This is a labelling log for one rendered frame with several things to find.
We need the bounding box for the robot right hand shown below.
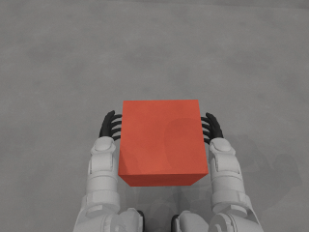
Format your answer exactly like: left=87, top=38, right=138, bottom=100
left=201, top=112, right=224, bottom=145

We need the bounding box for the robot left hand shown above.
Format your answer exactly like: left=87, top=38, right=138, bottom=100
left=99, top=110, right=123, bottom=141

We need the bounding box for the carton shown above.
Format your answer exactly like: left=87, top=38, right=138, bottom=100
left=118, top=100, right=209, bottom=187

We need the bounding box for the robot left upper arm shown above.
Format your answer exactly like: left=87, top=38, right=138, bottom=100
left=73, top=213, right=126, bottom=232

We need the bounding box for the left robot forearm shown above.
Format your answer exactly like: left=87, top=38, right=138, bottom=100
left=73, top=136, right=121, bottom=230

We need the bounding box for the robot shin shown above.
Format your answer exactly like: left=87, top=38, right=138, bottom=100
left=180, top=211, right=190, bottom=216
left=126, top=208, right=139, bottom=215

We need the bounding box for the robot right upper arm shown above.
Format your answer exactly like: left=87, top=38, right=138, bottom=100
left=208, top=212, right=264, bottom=232

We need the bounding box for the right robot shin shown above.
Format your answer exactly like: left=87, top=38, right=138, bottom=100
left=180, top=211, right=190, bottom=216

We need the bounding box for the left robot shin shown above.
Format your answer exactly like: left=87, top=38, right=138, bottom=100
left=126, top=208, right=139, bottom=215

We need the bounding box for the right robot forearm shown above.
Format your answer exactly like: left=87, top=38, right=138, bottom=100
left=208, top=137, right=263, bottom=229

